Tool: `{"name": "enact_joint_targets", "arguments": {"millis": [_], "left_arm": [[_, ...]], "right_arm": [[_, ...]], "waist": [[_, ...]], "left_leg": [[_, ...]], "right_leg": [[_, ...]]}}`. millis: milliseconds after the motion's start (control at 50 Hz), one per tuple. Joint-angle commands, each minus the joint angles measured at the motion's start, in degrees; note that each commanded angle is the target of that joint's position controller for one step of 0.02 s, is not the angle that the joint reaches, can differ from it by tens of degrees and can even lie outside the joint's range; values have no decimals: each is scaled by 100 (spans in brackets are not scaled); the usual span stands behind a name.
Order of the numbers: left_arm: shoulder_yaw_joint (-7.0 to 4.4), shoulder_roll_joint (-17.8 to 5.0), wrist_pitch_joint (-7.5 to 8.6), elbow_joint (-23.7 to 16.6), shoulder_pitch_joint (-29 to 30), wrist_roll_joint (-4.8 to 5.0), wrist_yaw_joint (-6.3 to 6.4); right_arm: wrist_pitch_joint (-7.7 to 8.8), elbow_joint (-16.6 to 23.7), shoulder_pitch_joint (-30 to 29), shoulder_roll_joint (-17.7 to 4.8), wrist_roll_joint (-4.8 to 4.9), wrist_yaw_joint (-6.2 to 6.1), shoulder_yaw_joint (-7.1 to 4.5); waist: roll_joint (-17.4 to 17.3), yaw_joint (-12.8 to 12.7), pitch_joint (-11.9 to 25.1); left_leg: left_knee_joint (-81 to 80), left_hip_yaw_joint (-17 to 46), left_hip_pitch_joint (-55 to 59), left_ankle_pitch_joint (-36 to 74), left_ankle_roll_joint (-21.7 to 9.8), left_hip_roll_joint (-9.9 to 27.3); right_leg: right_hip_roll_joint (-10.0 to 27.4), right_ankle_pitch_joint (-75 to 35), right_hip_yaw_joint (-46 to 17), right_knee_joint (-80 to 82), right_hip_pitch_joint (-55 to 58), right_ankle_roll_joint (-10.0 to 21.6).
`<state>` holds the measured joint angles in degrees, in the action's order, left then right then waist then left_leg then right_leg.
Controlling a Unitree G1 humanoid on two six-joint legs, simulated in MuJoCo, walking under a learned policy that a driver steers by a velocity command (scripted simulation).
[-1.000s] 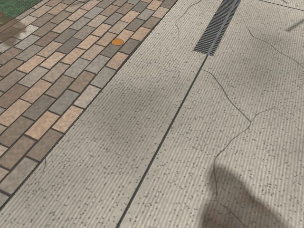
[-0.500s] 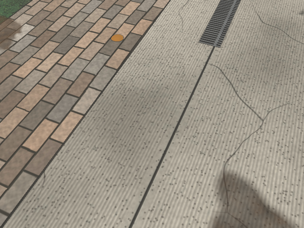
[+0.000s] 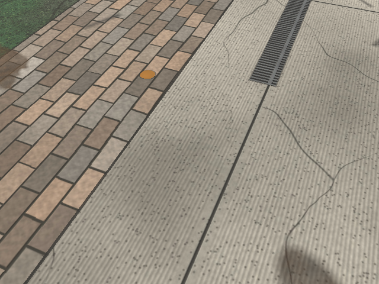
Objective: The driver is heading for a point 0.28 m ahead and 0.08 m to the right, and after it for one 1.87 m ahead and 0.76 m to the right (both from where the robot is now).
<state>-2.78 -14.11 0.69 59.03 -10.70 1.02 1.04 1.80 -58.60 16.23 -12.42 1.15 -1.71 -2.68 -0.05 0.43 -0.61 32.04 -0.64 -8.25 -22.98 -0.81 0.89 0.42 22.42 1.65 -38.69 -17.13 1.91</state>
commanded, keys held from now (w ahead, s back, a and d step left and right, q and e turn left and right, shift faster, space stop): w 0.14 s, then e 0.86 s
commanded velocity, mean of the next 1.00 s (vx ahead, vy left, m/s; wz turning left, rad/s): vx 0.12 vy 0.00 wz -0.38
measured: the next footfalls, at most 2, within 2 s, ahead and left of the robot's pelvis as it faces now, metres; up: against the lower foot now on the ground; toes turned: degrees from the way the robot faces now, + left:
left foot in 0.54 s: +0.33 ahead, +0.07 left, +0.00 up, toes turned -12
right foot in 0.96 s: +0.18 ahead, -0.15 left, +0.00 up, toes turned -29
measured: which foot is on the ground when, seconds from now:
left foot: down 0.00-0.12, up 0.14-0.52, down 0.54-0.96, up 0.98-1.00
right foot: down 0.00-0.54, up 0.56-0.94, down 0.96-1.00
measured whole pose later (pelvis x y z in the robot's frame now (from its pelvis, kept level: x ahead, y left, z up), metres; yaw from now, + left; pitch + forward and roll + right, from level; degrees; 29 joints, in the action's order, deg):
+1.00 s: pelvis +0.18 -0.04 +0.00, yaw -27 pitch +1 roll +2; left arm -5.0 -16.6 -3.1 44.7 -9.7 0.2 0.2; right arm -0.6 -49.4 4.8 -17.5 -0.2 -2.2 -4.4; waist -1.1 -0.4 -3.3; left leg 38.7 -9.3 -22.2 -21.4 2.0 5.8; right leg 1.3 18.3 1.2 -34.7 -18.3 2.3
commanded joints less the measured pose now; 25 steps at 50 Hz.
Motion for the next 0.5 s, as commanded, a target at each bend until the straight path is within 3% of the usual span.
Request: {"name": "enact_joint_targets", "arguments": {"millis": [20,60,80,100,120,140,160,180,220,260,340,440,500], "left_arm": [[-53,-352,338,-544,795,80,-96],[-94,-383,443,-365,344,115,-179],[-157,-426,446,-88,-238,107,-187],[-271,-623,421,161,-875,56,-175],[-426,-1151,425,285,-1603,40,-141],[-409,-1361,474,374,-2057,3,-215],[-236,-950,539,229,-1420,-59,-216],[-150,-688,571,55,-918,-62,-223],[-81,-577,544,-97,-592,-50,-235],[-27,-494,435,-81,-714,-78,-158],[-155,-993,263,-216,-729,-90,45],[-247,-950,112,-326,-680,27,102],[-299,-942,75,-532,-245,76,144]], "right_arm": [[219,85,375,-1098,19,-22,-263],[234,164,21,-1034,88,21,-266],[208,245,-260,-1036,98,46,-266],[219,345,-470,-996,59,56,-249],[252,533,-643,-653,11,58,-154],[345,701,-616,-434,6,32,-107],[406,689,-627,-677,113,50,-181],[450,630,-537,-744,131,82,-193],[463,550,-516,-781,-21,62,-259],[397,615,-605,-622,-58,79,-264],[243,963,-1337,-403,-29,12,-174],[148,1189,-1709,-689,-8,27,-203],[246,1092,-1244,-984,-62,45,-319]], "waist": [[-984,184,-1047],[-826,-142,-794],[-737,-429,-562],[-500,-700,-290],[883,-929,-31],[1874,-946,343],[1099,-584,-90],[779,-355,-316],[353,-162,-263],[416,-100,-99],[474,-126,-43],[678,-163,80],[647,171,249]], "left_leg": [[-1885,2479,138,-636,-1312,1899],[-1591,1767,-54,158,-1013,1592],[-1333,1265,-672,441,-800,1236],[-647,780,-1274,1211,-578,846],[1371,-143,-2190,1196,-103,74],[2948,129,-3153,-860,52,-449],[3748,586,-3586,-896,-40,-79],[3901,529,-3551,-438,-133,139],[3411,308,-3264,257,-128,408],[2792,146,-2790,576,34,338],[1151,35,-2399,1179,295,-15],[195,247,-1696,1787,290,-187],[-658,322,-910,2124,67,-195]], "right_leg": [[193,540,-72,-530,-1685,269],[154,49,102,454,-728,358],[-100,-646,333,945,529,333],[-130,-966,125,1001,1627,344],[995,-334,-1776,1942,2428,825],[2068,-150,-4088,2847,3042,1547],[2156,-627,-3892,2707,2679,1548],[1909,-1770,-3066,2521,2318,1360],[1458,-3837,-1866,2344,1990,1058],[1150,-4823,-1336,2322,1758,946],[938,-5198,-1044,2175,1363,931],[934,-4451,-1373,1913,1049,740],[787,-3868,-1699,1282,1067,518]]}}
